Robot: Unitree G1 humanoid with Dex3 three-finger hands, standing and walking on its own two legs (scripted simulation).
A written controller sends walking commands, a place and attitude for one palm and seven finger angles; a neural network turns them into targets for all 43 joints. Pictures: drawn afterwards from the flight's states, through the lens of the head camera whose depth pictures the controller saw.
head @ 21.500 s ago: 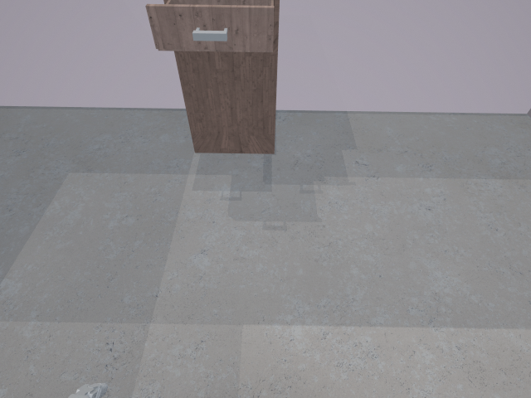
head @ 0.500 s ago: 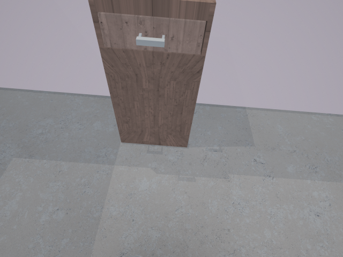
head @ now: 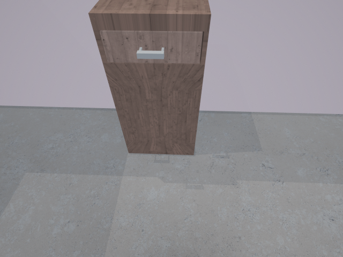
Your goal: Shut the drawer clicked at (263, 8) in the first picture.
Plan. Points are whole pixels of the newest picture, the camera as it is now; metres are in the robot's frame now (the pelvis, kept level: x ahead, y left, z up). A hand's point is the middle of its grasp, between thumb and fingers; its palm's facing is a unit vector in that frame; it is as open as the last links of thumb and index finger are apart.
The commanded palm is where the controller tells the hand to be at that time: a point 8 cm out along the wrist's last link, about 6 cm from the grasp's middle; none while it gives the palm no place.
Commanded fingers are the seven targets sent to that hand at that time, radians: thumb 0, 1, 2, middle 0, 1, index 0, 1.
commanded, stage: let the arm hang, fingers relaxed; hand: left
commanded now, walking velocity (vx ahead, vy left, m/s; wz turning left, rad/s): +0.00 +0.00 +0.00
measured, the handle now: (151, 52) +0.87 +0.13 +0.04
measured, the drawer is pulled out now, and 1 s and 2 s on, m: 0.00 0.00 0.00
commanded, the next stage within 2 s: look to check the result in 0.26 s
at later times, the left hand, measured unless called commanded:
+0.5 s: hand out of the picture -0.01 +0.14 -0.17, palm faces +0.05 -0.98 -0.19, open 7.3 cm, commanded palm none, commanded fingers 0.00 0.90 0.90 -0.20 -0.30 -0.20 -0.30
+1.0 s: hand out of the picture +0.02 +0.14 -0.17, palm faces +0.04 -0.98 -0.19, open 7.4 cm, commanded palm none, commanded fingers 0.00 0.90 0.90 -0.20 -0.30 -0.20 -0.30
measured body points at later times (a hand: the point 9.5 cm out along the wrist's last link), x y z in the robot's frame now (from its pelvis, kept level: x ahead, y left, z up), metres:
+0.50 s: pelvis +0.02 -0.02 +0.00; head +0.03 -0.03 +0.45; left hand -0.01 +0.19 -0.16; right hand -0.01 -0.22 -0.17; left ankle +0.05 +0.10 -0.74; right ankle -0.03 -0.10 -0.74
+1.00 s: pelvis +0.03 -0.03 +0.00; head +0.04 -0.03 +0.45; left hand +0.01 +0.19 -0.16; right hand +0.02 -0.24 -0.17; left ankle +0.05 +0.10 -0.74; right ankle -0.03 -0.10 -0.74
